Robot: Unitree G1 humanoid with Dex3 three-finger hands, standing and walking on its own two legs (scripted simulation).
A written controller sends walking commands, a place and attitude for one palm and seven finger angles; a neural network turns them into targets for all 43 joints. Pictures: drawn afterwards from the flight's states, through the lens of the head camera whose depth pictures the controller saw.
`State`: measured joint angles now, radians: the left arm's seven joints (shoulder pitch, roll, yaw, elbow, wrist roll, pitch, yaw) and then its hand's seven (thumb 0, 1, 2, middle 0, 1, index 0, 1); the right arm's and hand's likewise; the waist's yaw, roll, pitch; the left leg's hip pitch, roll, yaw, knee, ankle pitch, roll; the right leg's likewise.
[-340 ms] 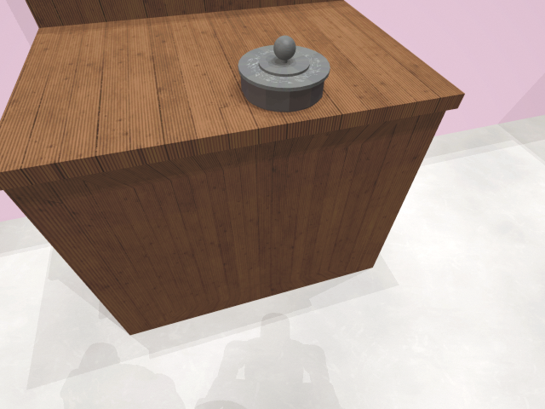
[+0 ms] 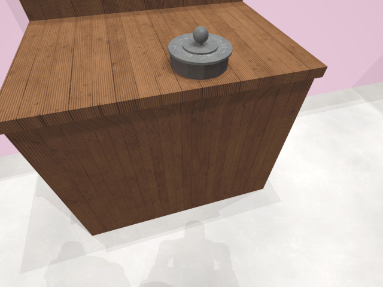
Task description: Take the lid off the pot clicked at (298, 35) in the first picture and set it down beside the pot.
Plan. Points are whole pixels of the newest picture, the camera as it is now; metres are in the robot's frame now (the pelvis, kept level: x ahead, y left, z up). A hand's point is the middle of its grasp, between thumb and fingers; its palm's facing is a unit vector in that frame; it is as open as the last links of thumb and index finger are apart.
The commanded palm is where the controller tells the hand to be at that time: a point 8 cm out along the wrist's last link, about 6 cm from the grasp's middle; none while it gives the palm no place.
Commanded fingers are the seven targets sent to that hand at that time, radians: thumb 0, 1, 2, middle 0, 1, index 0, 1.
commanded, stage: look at it before walking up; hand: left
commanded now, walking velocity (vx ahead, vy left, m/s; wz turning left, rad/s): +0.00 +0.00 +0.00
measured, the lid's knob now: (200, 34) +0.77 +0.02 +0.17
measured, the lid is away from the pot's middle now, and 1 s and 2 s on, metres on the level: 0.00 0.00 0.00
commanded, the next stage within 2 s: walk to a spot facing it in 0.30 s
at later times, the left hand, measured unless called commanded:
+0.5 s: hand out of the picture +0.00 +0.16 -0.18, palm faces +0.04 -0.98 -0.19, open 7.4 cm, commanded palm none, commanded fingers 0.00 0.90 0.90 -0.20 -0.30 -0.20 -0.30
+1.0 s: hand out of the picture +0.06 +0.17 -0.16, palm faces -0.14 -0.95 -0.27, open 7.4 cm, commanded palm none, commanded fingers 0.00 0.90 0.90 -0.20 -0.30 -0.20 -0.30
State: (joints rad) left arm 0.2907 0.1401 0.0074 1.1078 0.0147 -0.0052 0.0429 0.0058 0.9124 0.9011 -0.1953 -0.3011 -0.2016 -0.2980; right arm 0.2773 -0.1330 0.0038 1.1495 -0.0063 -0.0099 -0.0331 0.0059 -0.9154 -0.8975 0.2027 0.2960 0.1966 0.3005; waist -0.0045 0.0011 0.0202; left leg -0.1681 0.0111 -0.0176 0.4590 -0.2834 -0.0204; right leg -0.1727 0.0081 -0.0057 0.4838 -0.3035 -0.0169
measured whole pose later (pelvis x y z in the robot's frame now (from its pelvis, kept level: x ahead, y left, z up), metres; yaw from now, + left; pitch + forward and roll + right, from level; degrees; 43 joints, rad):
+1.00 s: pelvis -0.01 -0.02 +0.00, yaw -15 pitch +2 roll +2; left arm 0.28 0.19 0.08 0.94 0.02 0.03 0.03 0.00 0.91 0.90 -0.20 -0.30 -0.20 -0.30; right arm 0.08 -0.21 -0.06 0.90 0.00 0.03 -0.03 0.01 -0.91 -0.90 0.20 0.30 0.20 0.30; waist 0.05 -0.01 0.09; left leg -0.41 0.00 -0.03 0.88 -0.47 -0.04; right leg -0.28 0.13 0.22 0.52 -0.25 -0.07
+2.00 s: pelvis -0.01 -0.07 +0.00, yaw -51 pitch +2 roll +0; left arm 0.23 0.23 0.07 0.87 0.02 0.05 -0.01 0.01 0.91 0.90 -0.20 -0.30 -0.21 -0.30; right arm 0.19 -0.19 -0.04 0.86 -0.01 0.01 -0.01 0.01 -0.91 -0.90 0.20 0.30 0.20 0.30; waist 0.02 -0.03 0.02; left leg -0.25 -0.01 0.00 0.54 -0.41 -0.01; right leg -0.35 0.15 0.16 0.52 -0.20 -0.06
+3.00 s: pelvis +0.05 -0.41 -0.01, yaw -68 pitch -1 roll -1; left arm 0.33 0.17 0.04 1.04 0.02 -0.03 0.03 0.00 0.91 0.90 -0.20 -0.30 -0.20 -0.30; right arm 0.19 -0.13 -0.02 1.00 -0.01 0.00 0.00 0.00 -0.92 -0.90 0.20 0.30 0.20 0.30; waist 0.02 -0.03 0.02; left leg -0.38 0.05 0.10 0.63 -0.21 -0.01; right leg -0.09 0.05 -0.16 0.48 -0.37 -0.07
